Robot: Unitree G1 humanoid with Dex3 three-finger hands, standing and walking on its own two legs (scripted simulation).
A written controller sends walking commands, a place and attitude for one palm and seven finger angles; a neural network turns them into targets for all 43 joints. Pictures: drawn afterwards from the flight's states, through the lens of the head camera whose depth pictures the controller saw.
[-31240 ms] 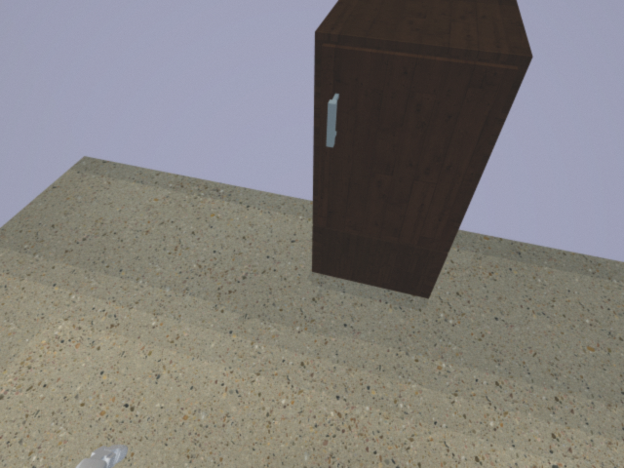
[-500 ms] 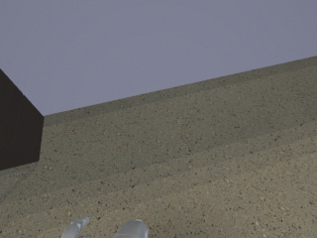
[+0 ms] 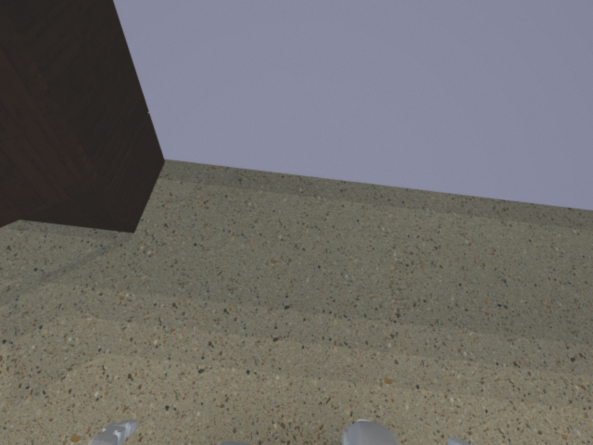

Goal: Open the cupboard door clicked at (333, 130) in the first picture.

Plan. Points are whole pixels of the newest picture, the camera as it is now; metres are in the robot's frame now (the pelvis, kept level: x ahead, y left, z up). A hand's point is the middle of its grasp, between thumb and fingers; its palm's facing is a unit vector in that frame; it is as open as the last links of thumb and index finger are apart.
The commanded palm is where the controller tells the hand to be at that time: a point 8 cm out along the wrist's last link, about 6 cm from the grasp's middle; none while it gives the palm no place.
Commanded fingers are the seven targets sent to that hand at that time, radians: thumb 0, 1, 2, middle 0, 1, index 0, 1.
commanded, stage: turn to face it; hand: left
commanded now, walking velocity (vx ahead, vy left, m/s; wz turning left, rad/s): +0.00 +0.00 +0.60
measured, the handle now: out of the picture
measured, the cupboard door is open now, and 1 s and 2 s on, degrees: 43 43 43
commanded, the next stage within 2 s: take the last steps up to it in 1.14 s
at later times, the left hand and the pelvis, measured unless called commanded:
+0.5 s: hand out of the picture +0.02 +0.15 -0.17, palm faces +0.32 -0.92 -0.22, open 7.4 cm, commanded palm none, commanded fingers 0.00 0.90 0.90 -0.20 -0.30 -0.20 -0.30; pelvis +0.02 -0.04 +0.00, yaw +19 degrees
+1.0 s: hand out of the picture +0.02 +0.22 -0.16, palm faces +0.53 -0.81 -0.24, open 7.4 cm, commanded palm none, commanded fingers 0.00 0.90 0.90 -0.20 -0.30 -0.20 -0.30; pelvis +0.04 -0.02 +0.00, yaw +33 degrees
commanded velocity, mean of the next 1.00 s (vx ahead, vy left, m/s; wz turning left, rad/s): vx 0.00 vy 0.00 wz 0.50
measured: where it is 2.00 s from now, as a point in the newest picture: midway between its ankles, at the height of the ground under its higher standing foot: outside the picture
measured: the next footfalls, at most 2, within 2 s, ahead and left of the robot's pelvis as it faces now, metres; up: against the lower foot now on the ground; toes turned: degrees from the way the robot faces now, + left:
right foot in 0.20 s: +0.05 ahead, -0.16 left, +0.00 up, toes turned +7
left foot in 0.60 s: +0.03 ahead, +0.09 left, +0.00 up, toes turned +27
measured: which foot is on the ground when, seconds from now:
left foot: down 0.00-0.20, up 0.22-0.58, down 0.60-1.00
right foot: up 0.00-0.18, down 0.20-0.60, up 0.62-1.00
